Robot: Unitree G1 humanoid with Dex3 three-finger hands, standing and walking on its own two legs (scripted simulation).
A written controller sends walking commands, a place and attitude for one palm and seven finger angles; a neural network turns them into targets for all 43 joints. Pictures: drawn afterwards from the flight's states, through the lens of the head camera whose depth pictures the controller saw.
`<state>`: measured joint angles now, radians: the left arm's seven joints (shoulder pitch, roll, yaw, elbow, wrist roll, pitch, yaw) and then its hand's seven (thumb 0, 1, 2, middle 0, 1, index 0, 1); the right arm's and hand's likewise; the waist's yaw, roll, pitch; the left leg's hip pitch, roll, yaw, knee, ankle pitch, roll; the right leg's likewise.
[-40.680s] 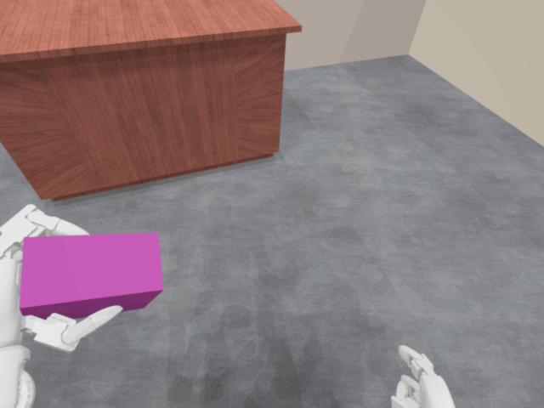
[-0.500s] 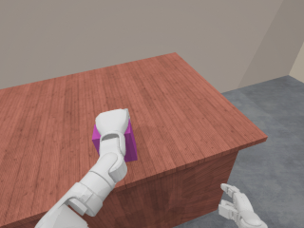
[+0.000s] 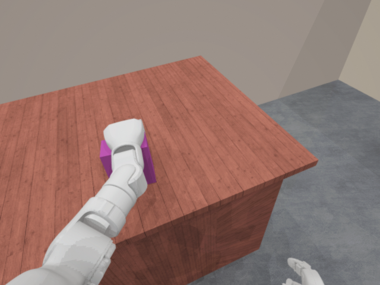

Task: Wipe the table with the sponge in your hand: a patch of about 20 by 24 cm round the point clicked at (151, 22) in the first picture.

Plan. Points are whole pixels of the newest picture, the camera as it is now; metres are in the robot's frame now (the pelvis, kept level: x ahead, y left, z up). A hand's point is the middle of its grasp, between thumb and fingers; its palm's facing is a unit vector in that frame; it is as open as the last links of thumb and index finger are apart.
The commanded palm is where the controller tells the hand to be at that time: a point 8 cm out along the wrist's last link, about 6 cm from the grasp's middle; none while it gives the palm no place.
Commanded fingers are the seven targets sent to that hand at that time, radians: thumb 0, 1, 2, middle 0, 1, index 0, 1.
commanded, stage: wipe forward along the third lane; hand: left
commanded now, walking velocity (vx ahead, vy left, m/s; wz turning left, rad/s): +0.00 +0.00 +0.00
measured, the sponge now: (131, 167) +0.39 +0.18 +0.04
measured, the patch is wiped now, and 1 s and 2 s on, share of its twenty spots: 0.85 0.85 0.85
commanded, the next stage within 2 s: wipe back along the third lane in 0.88 s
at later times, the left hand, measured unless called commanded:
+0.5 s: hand (125, 139) +0.44 +0.19 +0.09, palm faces -0.04 -0.04 -1.00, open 10.4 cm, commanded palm +0.42 +0.21 +0.13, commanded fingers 0.00 0.10 1.30 -1.20 -1.60 -1.20 -1.60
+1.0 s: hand (118, 127) +0.48 +0.22 +0.09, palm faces -0.06 -0.02 -1.00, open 10.4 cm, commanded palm +0.47 +0.22 +0.13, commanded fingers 0.00 0.10 1.30 -1.20 -1.60 -1.20 -1.60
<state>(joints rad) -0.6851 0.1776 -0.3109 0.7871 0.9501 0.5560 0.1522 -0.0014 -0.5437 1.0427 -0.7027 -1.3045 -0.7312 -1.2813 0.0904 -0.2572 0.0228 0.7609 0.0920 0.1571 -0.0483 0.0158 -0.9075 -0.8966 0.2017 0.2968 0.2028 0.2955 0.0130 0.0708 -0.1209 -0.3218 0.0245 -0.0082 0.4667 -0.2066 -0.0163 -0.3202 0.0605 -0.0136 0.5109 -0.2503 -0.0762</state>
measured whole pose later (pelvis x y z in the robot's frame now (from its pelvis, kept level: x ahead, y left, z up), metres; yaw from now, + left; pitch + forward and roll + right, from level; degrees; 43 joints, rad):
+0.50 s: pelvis +0.01 +0.01 +0.00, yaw +0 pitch +7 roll +0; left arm -0.82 0.23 -0.23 0.97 0.97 0.48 0.18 0.01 -0.55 1.04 -0.70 -1.31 -0.73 -1.29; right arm 0.12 -0.25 0.02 0.76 0.08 0.14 -0.05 0.01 -0.91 -0.90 0.20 0.30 0.20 0.30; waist -0.03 0.06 -0.13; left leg -0.38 0.02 0.00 0.48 -0.21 -0.02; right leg -0.37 0.06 -0.01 0.49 -0.24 -0.06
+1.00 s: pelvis +0.01 +0.04 +0.00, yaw -1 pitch +11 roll -1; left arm -1.01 0.28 -0.18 1.18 1.00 0.47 0.20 0.01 -0.55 1.05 -0.70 -1.31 -0.73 -1.29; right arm 0.19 -0.24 0.01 0.79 0.06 0.11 -0.03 0.01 -0.91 -0.90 0.20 0.30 0.21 0.30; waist -0.09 0.04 -0.13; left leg -0.49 0.01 0.01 0.53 -0.23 0.01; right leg -0.45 0.04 0.00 0.50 -0.24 -0.03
